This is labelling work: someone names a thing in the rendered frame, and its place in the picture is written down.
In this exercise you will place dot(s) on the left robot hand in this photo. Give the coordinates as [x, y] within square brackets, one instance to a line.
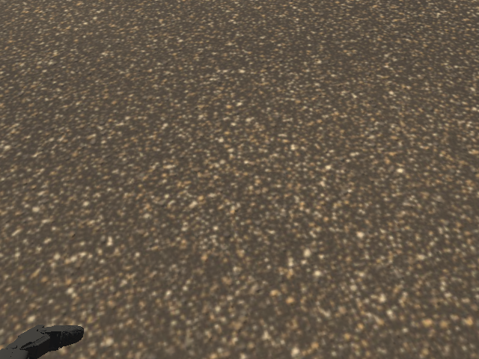
[39, 340]

